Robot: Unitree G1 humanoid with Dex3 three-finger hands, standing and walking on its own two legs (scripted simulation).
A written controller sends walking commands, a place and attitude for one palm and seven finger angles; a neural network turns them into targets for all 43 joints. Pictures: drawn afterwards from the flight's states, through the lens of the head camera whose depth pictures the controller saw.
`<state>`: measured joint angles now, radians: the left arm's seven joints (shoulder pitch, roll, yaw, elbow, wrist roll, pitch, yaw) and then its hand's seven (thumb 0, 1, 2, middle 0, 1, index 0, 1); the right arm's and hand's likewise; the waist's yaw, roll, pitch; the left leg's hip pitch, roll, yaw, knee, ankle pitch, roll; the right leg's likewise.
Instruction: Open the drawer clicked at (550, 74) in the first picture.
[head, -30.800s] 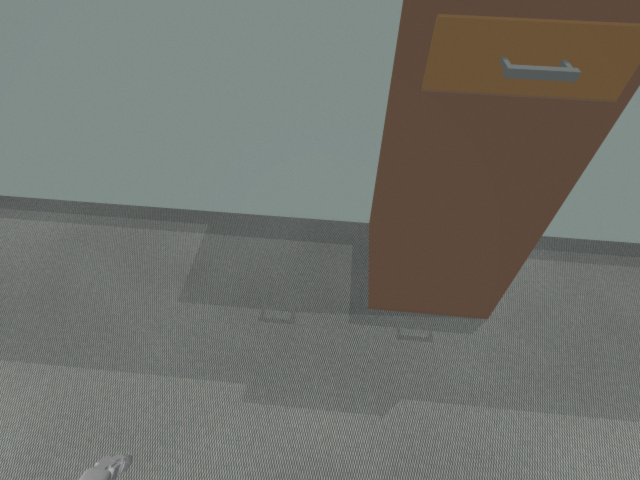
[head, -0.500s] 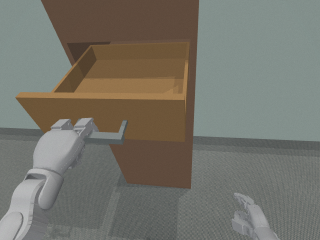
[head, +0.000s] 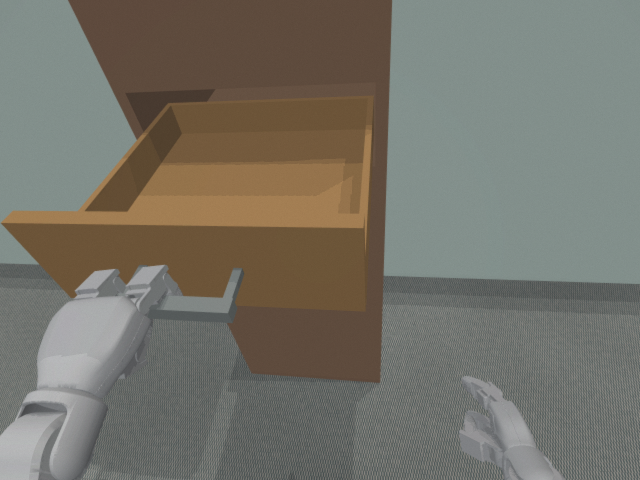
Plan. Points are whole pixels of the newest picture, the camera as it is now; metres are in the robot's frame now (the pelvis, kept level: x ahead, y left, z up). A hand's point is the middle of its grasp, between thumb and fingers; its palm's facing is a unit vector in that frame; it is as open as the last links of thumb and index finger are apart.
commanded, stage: pull the drawer open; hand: left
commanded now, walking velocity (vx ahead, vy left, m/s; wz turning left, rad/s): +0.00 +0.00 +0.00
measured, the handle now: (180, 291) +0.26 +0.18 +0.16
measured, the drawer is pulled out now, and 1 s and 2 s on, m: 0.30 0.30 0.29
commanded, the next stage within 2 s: open the thumb to release the handle in 0.02 s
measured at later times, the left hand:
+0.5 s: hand (126, 344) +0.21 +0.23 +0.14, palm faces +0.10 -0.08 -0.99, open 9.5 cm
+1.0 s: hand (134, 344) +0.22 +0.23 +0.13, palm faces +0.10 -0.07 -0.99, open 13.8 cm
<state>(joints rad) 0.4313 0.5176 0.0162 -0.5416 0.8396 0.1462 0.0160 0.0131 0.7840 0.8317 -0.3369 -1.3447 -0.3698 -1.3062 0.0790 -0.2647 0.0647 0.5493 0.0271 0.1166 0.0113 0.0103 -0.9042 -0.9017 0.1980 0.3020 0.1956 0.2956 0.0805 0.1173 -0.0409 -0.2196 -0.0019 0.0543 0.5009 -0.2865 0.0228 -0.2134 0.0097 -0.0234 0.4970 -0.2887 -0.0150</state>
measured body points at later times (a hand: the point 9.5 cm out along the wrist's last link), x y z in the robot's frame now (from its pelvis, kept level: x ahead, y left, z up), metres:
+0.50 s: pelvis +0.00 +0.00 +0.00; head +0.00 -0.05 +0.45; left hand +0.20 +0.23 +0.19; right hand +0.23 -0.19 -0.10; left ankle -0.01 +0.10 -0.74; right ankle -0.02 -0.11 -0.74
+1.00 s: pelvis -0.03 +0.00 +0.00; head -0.04 -0.05 +0.45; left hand +0.20 +0.23 +0.18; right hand +0.20 -0.19 -0.10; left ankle -0.01 +0.10 -0.74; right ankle -0.02 -0.11 -0.74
